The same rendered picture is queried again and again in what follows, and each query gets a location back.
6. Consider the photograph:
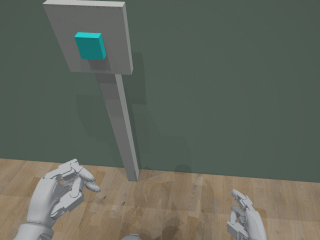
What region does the panel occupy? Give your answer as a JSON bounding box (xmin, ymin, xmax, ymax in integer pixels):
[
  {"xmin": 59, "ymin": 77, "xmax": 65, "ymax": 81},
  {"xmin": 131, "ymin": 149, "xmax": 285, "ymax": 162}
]
[{"xmin": 42, "ymin": 0, "xmax": 139, "ymax": 182}]

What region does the button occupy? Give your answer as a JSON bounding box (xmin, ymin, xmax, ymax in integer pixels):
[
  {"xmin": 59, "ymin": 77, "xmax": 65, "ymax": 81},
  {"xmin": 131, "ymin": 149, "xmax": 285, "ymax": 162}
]
[{"xmin": 74, "ymin": 32, "xmax": 106, "ymax": 60}]

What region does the left robot hand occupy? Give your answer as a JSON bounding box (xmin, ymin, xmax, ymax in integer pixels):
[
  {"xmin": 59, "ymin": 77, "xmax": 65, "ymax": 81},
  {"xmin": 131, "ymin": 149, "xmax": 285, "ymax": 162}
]
[{"xmin": 26, "ymin": 159, "xmax": 101, "ymax": 228}]

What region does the right robot hand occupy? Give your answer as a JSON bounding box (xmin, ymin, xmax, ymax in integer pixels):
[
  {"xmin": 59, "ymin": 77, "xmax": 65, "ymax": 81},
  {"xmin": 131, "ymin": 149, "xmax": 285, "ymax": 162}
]
[{"xmin": 227, "ymin": 189, "xmax": 267, "ymax": 240}]

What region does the left robot forearm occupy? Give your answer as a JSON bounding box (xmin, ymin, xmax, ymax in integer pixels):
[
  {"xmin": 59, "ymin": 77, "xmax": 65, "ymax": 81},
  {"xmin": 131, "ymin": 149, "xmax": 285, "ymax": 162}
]
[{"xmin": 13, "ymin": 222, "xmax": 54, "ymax": 240}]

